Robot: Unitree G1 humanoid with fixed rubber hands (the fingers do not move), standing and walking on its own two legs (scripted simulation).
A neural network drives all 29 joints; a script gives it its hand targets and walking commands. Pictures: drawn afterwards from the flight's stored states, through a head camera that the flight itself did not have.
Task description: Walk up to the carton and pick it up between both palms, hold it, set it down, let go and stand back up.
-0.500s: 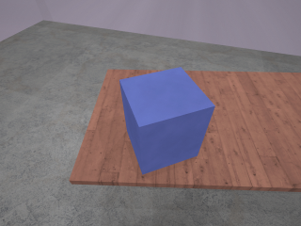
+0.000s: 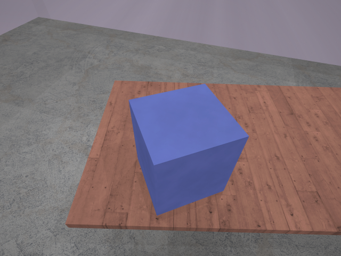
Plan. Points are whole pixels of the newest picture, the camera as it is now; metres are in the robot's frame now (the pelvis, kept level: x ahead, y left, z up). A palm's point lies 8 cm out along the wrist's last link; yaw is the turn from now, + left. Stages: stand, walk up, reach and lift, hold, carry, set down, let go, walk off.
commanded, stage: walk up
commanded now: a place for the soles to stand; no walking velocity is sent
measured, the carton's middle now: (180, 149) +0.40 -0.01 +0.02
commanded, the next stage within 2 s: none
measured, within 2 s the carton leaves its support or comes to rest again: neither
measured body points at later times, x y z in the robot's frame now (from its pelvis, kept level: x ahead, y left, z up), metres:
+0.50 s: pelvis +0.00 +0.00 +0.00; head +0.01 +0.00 +0.45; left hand +0.06 +0.31 -0.12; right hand +0.05 -0.32 -0.12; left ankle +0.02 +0.14 -0.72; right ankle +0.05 -0.11 -0.72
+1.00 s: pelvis -0.01 +0.02 +0.00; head +0.00 +0.03 +0.45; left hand +0.07 +0.33 -0.13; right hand +0.05 -0.30 -0.12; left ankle -0.01 +0.13 -0.71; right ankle +0.05 -0.11 -0.72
